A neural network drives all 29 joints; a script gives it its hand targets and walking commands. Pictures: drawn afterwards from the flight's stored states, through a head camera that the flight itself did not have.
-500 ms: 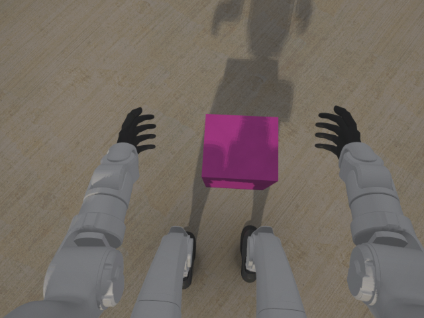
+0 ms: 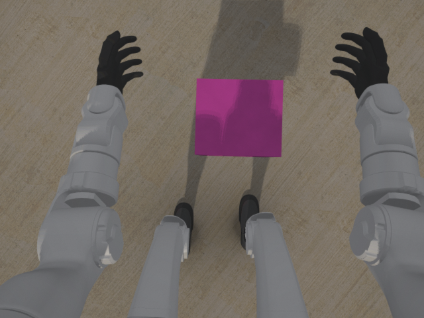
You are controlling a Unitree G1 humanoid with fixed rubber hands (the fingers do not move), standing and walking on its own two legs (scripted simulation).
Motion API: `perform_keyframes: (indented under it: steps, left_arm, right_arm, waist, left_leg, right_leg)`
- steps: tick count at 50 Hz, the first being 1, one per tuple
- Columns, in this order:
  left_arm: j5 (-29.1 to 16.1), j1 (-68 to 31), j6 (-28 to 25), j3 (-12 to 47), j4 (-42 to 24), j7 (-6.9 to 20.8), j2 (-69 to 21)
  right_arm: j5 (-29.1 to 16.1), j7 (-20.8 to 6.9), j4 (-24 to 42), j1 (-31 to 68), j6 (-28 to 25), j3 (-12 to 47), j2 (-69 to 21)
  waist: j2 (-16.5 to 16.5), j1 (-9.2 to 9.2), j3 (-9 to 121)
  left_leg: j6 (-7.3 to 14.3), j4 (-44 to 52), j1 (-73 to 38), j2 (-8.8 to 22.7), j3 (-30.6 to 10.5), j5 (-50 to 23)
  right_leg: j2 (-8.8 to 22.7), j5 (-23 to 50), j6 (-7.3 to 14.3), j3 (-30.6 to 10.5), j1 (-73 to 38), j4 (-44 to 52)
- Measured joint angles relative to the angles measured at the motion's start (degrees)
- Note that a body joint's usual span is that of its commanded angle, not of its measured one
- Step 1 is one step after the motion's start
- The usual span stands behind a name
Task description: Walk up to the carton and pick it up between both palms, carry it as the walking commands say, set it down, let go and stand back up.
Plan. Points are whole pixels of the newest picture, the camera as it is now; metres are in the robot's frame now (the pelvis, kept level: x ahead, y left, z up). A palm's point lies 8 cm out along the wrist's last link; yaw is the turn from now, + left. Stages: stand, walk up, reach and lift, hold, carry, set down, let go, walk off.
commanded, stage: reach and lift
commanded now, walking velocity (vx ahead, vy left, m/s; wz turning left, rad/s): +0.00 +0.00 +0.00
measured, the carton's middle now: (235, 124) +0.46 -0.06 -0.52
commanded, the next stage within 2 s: none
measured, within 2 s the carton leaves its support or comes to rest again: neither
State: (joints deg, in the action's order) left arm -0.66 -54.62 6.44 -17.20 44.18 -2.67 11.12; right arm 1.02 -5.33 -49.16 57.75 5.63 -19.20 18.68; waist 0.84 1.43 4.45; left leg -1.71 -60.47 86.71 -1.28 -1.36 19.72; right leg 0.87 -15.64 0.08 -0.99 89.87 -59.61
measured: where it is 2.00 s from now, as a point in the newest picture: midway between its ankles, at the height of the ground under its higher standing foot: (215, 236)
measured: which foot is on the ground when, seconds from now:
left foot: down 0.00-1.00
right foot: down 0.00-1.00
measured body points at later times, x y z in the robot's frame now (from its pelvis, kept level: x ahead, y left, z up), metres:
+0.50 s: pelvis -0.03 +0.01 -0.14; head +0.30 -0.01 +0.17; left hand +0.50 +0.16 -0.27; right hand +0.48 -0.26 -0.27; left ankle +0.05 +0.13 -0.62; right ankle +0.07 -0.12 -0.62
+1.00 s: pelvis -0.05 +0.00 -0.24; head +0.31 -0.02 +0.03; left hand +0.50 +0.16 -0.41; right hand +0.49 -0.24 -0.41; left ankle +0.05 +0.13 -0.62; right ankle +0.07 -0.12 -0.62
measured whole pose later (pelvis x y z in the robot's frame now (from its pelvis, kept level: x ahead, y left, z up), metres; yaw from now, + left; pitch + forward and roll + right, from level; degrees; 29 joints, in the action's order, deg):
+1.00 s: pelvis -0.05 +0.00 -0.24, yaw +2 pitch +43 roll +3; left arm -8.9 -73.7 5.2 -9.5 56.6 -7.3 16.7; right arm -8.9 2.0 -60.7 75.5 4.1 -9.8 23.9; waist 1.1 2.4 -9.7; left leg -3.8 -116.5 126.0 -3.9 -1.4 34.3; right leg -0.4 -28.2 -0.5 -2.6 130.3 -115.0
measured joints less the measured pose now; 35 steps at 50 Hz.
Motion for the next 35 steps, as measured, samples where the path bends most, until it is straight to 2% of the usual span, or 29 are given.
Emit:
perform_keyframes:
  steps: [5, 11, 16, 25, 35]
  left_arm:
    - [1.18, 0.58, -0.21, -0.45, 0.47, -0.08, -1.17]
    - [1.37, -2.29, 0.39, -0.65, 2.47, -1.07, -1.25]
    - [-0.23, -4.68, 1.35, 1.04, 2.26, -2.45, -0.40]
    - [-3.34, -7.64, 3.27, 4.03, 0.00, -4.42, 1.59]
    - [-4.95, -14.10, 2.52, 5.04, 6.38, -4.15, 4.04]
  right_arm:
    - [0.89, -1.24, -1.35, -1.02, -0.85, -2.27, -0.13]
    - [0.30, -1.44, -4.58, 1.69, -0.82, -2.64, 1.16]
    - [-1.11, -0.55, -5.42, 4.50, -0.36, -1.04, 2.30]
    - [-4.21, 1.78, -2.53, 7.01, 1.33, 2.54, 3.93]
    - [-6.15, 4.10, -7.02, 12.74, 1.30, 5.10, 4.86]
  waist:
    - [0.07, 0.18, 2.32]
    - [-0.13, 0.22, 3.57]
    - [0.03, 0.45, 2.19]
    - [0.26, 0.68, -2.27]
    - [0.18, 0.81, -5.75]
  left_leg:
    - [0.09, -2.44, 3.53, -0.42, -0.25, 0.80]
    - [0.17, -11.76, 11.28, -0.73, 0.04, 4.07]
    - [0.18, -20.89, 18.09, -1.16, 0.20, 6.93]
    - [-0.34, -33.59, 26.49, -1.90, 0.28, 10.16]
    - [-1.28, -43.01, 32.72, -2.38, -0.03, 11.81]
  right_leg:
    - [0.14, -0.88, -0.27, -0.09, 3.35, -2.30]
    - [-0.04, -3.80, -0.65, -0.69, 11.20, -11.37]
    - [-0.16, -6.42, -0.93, -1.14, 18.12, -20.37]
    - [-0.44, -9.35, -1.07, -1.68, 26.83, -33.12]
    - [-0.79, -10.68, -0.66, -1.62, 33.42, -42.63]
